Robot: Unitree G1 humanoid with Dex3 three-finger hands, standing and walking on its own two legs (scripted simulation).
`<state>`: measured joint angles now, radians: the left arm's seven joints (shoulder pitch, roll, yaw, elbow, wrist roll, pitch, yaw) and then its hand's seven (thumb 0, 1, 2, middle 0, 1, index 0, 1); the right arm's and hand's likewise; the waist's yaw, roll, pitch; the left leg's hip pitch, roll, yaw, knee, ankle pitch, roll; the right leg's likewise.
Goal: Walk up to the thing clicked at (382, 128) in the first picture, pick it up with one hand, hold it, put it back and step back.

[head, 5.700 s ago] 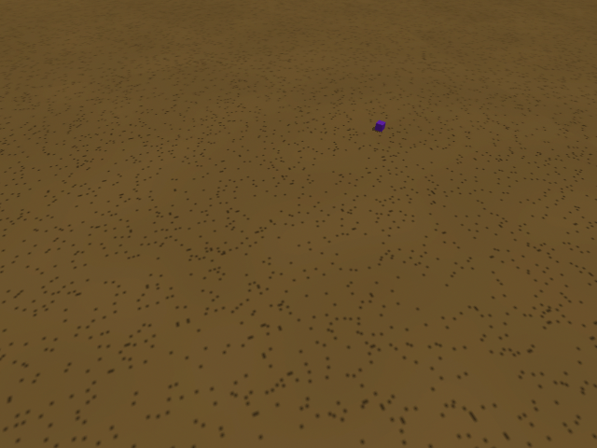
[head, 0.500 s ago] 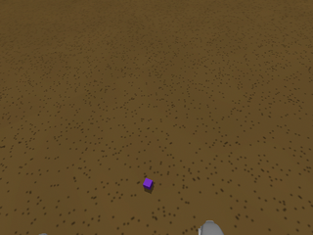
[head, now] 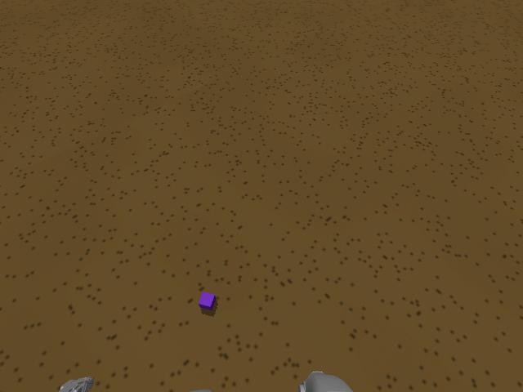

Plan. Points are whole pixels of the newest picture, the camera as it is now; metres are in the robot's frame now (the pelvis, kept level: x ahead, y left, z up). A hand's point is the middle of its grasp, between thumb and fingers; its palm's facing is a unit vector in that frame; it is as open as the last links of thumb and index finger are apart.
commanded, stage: walk up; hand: left
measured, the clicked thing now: (207, 301) +0.48 +0.21 -0.72
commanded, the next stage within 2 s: stand in 1.28 s
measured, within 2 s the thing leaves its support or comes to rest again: neither
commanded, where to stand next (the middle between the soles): +0.11 -0.02 m, yaw +1 degrees
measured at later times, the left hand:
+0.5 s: hand out of the picture +0.12 +0.25 -0.13, palm faces -0.01 -0.93 -0.37, open 7.4 cm
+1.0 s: hand out of the picture +0.12 +0.25 -0.12, palm faces +0.01 -0.95 -0.32, open 7.4 cm
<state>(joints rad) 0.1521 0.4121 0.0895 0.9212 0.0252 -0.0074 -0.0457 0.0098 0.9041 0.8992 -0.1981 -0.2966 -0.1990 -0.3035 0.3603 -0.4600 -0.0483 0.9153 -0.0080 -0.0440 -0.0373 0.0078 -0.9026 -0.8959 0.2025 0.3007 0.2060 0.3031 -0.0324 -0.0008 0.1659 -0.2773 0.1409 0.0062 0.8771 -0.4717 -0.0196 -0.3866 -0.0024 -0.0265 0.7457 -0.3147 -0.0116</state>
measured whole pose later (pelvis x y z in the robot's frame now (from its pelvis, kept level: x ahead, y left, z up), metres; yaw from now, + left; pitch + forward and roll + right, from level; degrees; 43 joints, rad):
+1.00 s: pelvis +0.03 +0.00 +0.04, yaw +1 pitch -2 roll +0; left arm 0.04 0.36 0.02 1.14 0.00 0.00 -0.02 0.01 0.90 0.90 -0.20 -0.30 -0.20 -0.30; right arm 0.05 -0.36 0.01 1.14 0.00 -0.01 0.02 0.01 -0.91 -0.90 0.20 0.30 0.20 0.30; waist 0.00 0.00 0.08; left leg -0.24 0.02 0.01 0.41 -0.14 0.00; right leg -0.18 -0.01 -0.03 0.41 -0.20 0.00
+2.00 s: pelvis +0.06 +0.00 +0.04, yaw +1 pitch -2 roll +0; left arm 0.09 0.35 0.01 1.14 0.01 -0.02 -0.01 0.01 0.90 0.90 -0.20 -0.30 -0.20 -0.30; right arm 0.08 -0.35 0.00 1.15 -0.02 -0.02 0.01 0.01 -0.91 -0.90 0.20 0.30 0.20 0.30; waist 0.00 0.00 0.05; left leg -0.14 0.01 0.01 0.32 -0.14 -0.01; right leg -0.08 -0.01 -0.03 0.31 -0.19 0.01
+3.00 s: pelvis +0.07 -0.01 +0.04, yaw +1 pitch -2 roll +0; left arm 0.11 0.35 0.00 1.13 0.01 -0.01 -0.01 0.01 0.90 0.90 -0.20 -0.30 -0.20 -0.30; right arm 0.09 -0.35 0.01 1.15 -0.01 -0.01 0.01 0.01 -0.91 -0.90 0.20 0.30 0.20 0.30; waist 0.00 0.00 0.05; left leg -0.13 0.02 0.01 0.31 -0.15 -0.01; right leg -0.07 -0.01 -0.03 0.30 -0.20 0.00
